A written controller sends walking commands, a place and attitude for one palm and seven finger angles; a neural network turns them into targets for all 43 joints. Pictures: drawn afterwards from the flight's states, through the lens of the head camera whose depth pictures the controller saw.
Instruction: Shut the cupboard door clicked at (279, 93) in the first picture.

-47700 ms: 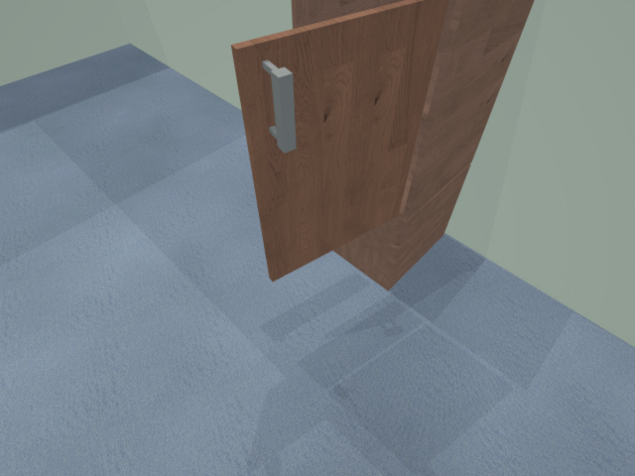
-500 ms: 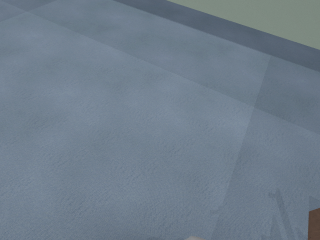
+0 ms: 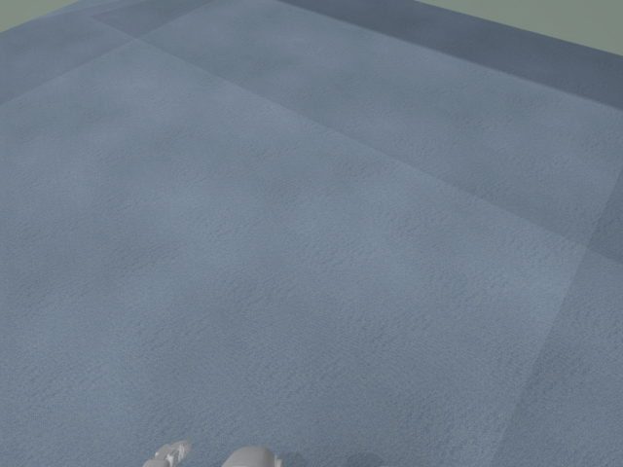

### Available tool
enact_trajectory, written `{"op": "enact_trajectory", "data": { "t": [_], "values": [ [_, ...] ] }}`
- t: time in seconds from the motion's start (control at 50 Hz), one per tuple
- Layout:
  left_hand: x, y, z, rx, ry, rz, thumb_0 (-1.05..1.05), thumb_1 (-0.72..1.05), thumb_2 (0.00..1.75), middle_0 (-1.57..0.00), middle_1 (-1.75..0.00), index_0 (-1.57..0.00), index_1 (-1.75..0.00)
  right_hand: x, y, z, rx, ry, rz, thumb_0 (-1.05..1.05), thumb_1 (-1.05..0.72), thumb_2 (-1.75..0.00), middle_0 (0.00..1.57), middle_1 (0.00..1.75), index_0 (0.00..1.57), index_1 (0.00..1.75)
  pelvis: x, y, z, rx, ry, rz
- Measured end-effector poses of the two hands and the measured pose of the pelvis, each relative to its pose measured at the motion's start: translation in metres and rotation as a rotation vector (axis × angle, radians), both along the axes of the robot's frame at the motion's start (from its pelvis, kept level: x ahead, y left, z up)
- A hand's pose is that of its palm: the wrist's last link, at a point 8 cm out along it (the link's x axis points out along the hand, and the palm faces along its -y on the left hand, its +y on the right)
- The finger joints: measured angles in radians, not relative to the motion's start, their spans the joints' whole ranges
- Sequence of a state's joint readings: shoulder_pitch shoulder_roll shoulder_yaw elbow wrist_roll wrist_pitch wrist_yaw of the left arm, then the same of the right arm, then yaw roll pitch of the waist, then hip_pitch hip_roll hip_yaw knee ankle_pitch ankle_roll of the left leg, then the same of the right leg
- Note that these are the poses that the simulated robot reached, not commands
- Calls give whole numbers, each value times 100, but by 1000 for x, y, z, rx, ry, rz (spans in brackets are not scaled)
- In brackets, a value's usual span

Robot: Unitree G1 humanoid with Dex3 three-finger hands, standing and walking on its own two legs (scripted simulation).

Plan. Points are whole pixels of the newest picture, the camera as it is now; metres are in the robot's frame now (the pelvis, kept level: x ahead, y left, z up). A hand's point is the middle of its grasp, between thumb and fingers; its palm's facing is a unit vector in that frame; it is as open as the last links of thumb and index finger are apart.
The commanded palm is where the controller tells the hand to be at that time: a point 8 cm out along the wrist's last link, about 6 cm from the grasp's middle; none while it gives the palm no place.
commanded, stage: walk to a spot facing it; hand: left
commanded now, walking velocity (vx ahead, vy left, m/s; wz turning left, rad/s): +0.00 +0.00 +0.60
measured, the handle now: out of the picture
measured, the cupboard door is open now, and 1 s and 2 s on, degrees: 26 26 26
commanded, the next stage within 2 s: turn to face it in 0.12 s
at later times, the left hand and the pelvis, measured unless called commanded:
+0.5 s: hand out of the picture +0.08 +0.21 -0.19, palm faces +0.19 -0.97 -0.17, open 7.4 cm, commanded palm none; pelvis +0.11 +0.04 -0.01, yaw +5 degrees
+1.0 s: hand (196, 397) +0.24 +0.20 -0.16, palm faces -0.16 -0.95 -0.26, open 7.4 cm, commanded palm none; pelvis +0.15 +0.01 +0.00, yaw -12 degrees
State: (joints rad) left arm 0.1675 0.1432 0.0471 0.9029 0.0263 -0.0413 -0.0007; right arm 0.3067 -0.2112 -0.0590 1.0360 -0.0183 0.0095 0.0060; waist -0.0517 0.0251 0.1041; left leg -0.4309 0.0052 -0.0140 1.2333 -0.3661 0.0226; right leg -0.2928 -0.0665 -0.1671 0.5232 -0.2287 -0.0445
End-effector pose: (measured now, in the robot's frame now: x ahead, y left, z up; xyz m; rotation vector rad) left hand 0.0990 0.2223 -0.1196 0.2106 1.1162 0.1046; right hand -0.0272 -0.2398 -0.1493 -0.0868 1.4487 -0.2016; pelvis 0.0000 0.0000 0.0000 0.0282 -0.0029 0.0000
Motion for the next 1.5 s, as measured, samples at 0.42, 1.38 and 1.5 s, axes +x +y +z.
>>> {"op": "enact_trajectory", "data": {
  "t": [0.42,1.38,1.5],
  "values": [
    [-47,32,-46,-66,296,304,0,91,90,-20,-30,-19,-30,312,72,27,-43,-406,387,0,-91,-89,19,30,19,30,107,33,-14,-33,-22,132],
    [277,14,-9,10,61,-377,0,91,90,-20,-30,-19,-30,157,34,31,-149,-185,-292,1,-90,-89,20,30,20,30,172,39,3,-55,32,-448],
    [302,-30,-2,40,20,-502,0,91,90,-20,-30,-19,-30,110,23,11,-125,-142,-424,1,-90,-89,20,30,20,30,170,22,-5,-36,27,-535]
  ]
}}
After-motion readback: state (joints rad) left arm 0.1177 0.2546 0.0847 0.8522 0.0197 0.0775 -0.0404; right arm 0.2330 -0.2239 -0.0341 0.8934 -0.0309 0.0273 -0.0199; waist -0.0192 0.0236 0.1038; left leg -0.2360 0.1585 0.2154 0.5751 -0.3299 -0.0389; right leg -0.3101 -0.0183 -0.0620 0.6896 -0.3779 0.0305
